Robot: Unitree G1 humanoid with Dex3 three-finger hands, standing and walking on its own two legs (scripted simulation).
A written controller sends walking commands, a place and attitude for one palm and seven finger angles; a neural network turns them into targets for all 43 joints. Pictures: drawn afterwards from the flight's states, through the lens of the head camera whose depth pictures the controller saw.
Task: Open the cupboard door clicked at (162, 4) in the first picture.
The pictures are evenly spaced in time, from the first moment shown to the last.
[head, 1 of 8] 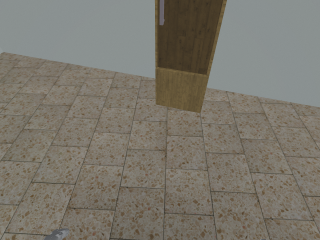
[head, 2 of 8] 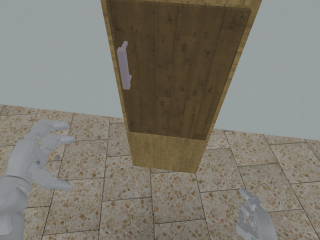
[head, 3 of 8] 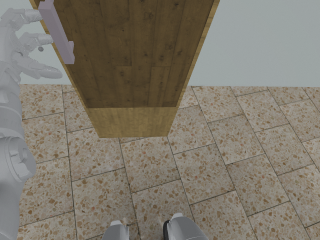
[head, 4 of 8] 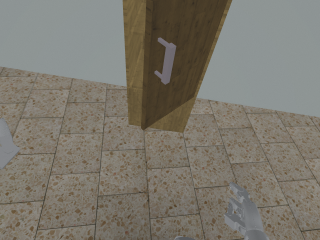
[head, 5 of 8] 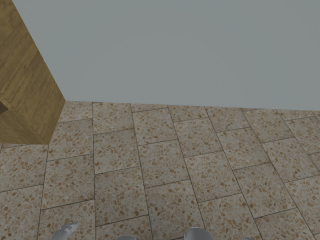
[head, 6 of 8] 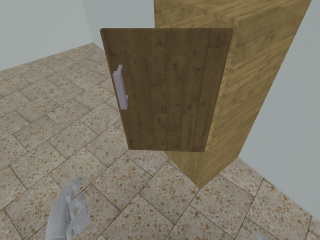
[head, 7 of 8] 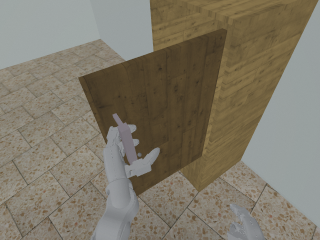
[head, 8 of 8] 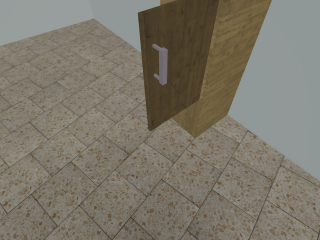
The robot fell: no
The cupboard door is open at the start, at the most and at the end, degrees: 0 91 91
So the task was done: yes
